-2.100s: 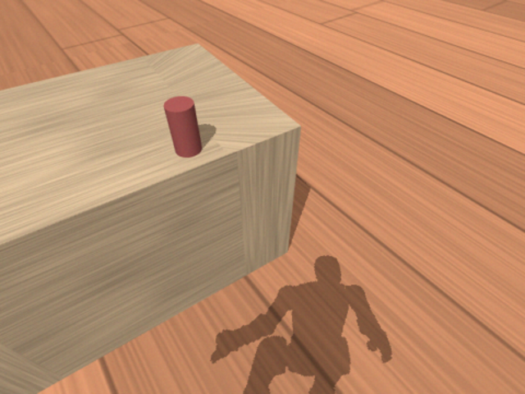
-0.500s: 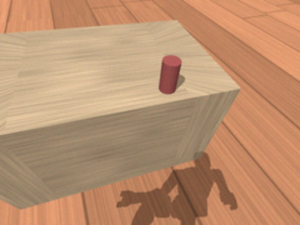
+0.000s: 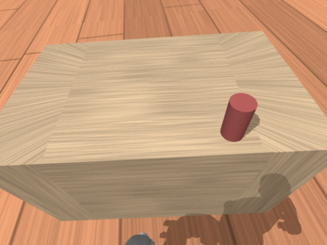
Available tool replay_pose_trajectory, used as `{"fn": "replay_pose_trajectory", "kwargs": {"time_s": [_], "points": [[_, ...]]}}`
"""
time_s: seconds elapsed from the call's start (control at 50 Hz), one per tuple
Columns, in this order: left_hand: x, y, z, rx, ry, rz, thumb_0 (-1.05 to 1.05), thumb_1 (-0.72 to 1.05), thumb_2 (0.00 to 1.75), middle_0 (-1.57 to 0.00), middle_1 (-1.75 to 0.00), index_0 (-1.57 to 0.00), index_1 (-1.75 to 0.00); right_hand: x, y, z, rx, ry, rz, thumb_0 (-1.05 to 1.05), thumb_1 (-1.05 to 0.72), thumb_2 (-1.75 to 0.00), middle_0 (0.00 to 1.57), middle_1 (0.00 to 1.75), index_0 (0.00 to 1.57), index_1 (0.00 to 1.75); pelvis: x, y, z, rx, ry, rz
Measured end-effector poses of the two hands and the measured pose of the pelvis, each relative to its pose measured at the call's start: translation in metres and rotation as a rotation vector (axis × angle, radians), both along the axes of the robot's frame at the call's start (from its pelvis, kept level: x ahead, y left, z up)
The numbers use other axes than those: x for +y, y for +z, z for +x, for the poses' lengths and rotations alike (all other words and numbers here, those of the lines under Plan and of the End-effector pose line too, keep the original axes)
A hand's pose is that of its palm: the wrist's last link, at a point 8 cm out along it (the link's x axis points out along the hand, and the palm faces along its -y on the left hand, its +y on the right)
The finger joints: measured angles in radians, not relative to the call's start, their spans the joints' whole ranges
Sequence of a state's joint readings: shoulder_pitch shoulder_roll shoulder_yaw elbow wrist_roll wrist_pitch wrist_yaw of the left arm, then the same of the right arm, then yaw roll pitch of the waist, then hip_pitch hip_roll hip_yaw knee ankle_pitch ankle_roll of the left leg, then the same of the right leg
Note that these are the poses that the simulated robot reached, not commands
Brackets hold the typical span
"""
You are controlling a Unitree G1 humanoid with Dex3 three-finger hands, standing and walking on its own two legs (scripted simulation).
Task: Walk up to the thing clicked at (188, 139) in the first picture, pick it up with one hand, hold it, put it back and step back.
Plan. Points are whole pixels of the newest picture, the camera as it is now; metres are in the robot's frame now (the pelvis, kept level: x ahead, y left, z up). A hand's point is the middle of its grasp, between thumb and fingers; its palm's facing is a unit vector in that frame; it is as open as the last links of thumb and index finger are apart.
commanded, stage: walk up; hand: right
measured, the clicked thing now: (237, 118) +0.48 -0.18 +0.01
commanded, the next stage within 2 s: stand in 1.38 s
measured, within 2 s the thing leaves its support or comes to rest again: neither
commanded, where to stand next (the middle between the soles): +0.07 +0.00 m, yaw +4 degrees
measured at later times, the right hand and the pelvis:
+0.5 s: hand (262, 240) +0.18 -0.23 -0.15, palm faces -0.10 +0.93 -0.37, open 7.4 cm; pelvis +0.04 +0.02 -0.02, yaw +4 degrees
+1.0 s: hand out of the picture +0.15 -0.23 -0.14, palm faces -0.15 +0.93 -0.35, open 7.4 cm; pelvis +0.03 +0.01 +0.01, yaw +7 degrees
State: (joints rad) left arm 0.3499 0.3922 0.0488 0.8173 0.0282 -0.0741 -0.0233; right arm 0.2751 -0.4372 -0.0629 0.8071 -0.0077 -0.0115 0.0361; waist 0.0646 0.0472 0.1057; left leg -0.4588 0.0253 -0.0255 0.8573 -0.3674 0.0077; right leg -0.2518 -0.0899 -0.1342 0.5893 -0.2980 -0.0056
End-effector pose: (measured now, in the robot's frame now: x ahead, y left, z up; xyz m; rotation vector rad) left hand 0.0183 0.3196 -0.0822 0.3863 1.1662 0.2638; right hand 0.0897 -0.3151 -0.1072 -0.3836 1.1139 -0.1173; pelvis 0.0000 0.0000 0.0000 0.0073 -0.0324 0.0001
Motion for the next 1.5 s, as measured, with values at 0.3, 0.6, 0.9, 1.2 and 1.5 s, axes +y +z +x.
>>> {"fn": "replay_pose_trajectory", "kwargs": {"time_s": [0.3, 0.6, 0.9, 1.2, 1.5], "points": [[0.013, -0.053, 0.054, 0.018, 0.079, -0.079, 0.01, 0.91, 0.90, -0.21, -0.30, -0.20, -0.30, 0.043, 0.001, 0.089, -0.095, 0.062, -0.036, 0.00, -0.90, -0.90, 0.20, 0.30, 0.20, 0.30, 0.018, -0.020, 0.035, 0.004, 0.053, -0.015], [0.018, -0.037, 0.065, -0.003, 0.077, -0.054, 0.01, 0.91, 0.90, -0.21, -0.30, -0.21, -0.30, 0.041, -0.009, 0.074, 0.005, 0.020, -0.006, 0.00, -0.90, -0.90, 0.20, 0.30, 0.20, 0.30, 0.018, -0.010, 0.032, -0.010, 0.080, -0.028], [0.013, -0.032, 0.051, 0.024, 0.116, -0.086, 0.01, 0.91, 0.90, -0.21, -0.30, -0.20, -0.30, 0.041, 0.001, 0.056, 0.068, 0.017, 0.001, 0.00, -0.90, -0.90, 0.20, 0.30, 0.20, 0.30, 0.015, 0.004, 0.025, -0.005, 0.110, -0.032], [-0.003, -0.031, 0.040, 0.061, 0.170, -0.101, 0.01, 0.91, 0.90, -0.21, -0.30, -0.20, -0.30, 0.035, 0.003, 0.075, 0.069, 0.035, 0.003, 0.00, -0.90, -0.90, 0.20, 0.30, 0.20, 0.30, 0.005, 0.008, 0.033, -0.002, 0.130, -0.029], [-0.007, -0.025, 0.057, 0.044, 0.158, -0.092, 0.01, 0.91, 0.90, -0.21, -0.30, -0.20, -0.30, 0.034, 0.005, 0.085, 0.059, 0.039, 0.013, 0.00, -0.90, -0.90, 0.20, 0.30, 0.20, 0.30, 0.000, 0.012, 0.045, -0.004, 0.121, -0.022]]}}
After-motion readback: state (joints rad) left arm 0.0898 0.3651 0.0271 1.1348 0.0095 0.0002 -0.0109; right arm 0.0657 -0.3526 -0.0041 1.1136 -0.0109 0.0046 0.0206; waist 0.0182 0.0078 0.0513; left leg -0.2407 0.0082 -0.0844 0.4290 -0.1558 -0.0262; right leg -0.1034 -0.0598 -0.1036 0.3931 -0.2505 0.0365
